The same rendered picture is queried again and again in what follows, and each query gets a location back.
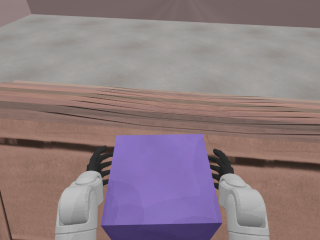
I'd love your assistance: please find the robot right forearm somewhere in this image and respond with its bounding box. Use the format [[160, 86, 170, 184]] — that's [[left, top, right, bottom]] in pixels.
[[218, 173, 270, 240]]

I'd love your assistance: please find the right robot hand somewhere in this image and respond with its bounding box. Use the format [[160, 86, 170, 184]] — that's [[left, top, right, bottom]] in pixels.
[[208, 148, 234, 190]]

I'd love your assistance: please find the carton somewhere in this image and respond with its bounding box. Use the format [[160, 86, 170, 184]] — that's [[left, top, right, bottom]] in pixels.
[[101, 134, 223, 240]]

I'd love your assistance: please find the left robot hand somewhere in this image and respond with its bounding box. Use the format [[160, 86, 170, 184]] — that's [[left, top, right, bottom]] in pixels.
[[86, 145, 113, 186]]

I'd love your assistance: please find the robot left forearm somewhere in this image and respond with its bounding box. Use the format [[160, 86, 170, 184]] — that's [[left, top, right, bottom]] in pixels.
[[55, 170, 104, 240]]

